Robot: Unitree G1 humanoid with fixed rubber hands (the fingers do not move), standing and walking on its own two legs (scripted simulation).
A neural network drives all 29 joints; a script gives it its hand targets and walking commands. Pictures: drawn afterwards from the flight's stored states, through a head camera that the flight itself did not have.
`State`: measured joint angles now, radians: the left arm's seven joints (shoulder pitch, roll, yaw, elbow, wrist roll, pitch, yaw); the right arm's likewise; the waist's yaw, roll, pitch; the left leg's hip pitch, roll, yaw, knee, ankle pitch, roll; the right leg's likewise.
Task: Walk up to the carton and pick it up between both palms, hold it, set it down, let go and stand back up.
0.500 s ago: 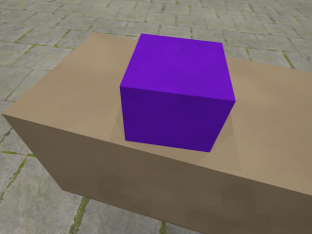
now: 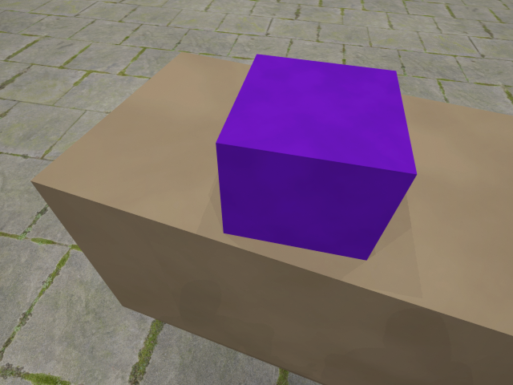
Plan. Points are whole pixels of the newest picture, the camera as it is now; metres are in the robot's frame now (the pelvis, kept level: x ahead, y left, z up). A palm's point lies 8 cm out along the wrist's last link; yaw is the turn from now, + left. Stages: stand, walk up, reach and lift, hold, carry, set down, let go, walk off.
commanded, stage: walk up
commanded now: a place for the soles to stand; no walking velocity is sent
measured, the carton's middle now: (309, 152) +0.53 -0.08 +0.07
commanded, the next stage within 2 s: reach and lift in 0.60 s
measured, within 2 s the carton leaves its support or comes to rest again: neither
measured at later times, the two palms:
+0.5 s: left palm out of the picture +0.01 +0.26 -0.14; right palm out of the picture +0.02 -0.26 -0.12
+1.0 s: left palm (131, 372) +0.17 +0.21 -0.07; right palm out of the picture +0.11 -0.29 -0.08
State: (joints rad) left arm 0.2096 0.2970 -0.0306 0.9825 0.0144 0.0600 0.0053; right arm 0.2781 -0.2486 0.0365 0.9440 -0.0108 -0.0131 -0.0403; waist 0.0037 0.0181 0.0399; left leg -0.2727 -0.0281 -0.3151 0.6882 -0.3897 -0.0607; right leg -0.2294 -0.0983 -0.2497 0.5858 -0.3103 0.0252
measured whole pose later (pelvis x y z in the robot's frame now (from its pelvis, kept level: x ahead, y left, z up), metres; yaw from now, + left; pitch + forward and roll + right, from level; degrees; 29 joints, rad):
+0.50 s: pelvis -0.01 -0.01 +0.00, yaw +2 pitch -2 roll -2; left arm 0.25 0.31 -0.03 0.99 0.02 0.07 -0.01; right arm 0.31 -0.24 0.05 0.96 -0.02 0.00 -0.03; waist 0.00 -0.01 0.05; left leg -0.25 -0.01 -0.28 0.62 -0.34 -0.07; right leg -0.20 -0.11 -0.28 0.55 -0.29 0.01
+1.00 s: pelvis -0.03 -0.02 +0.01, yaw -9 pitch -6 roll -1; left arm 0.07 0.22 0.12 0.42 0.05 0.56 -0.02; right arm -0.02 -0.27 0.03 0.84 0.00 0.01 0.04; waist 0.02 -0.01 0.16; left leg -0.14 0.09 -0.06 0.56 -0.31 -0.08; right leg -0.21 -0.02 -0.09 0.56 -0.24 -0.01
